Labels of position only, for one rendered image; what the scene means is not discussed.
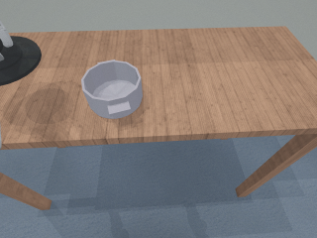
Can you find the robot left hand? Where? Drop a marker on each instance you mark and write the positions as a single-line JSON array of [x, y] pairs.
[[5, 38]]

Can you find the pot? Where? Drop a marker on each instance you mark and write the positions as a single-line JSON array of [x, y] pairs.
[[113, 88]]

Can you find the lid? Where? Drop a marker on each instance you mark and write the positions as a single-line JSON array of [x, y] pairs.
[[19, 60]]

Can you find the table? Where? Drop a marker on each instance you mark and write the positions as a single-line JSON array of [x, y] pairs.
[[197, 84]]

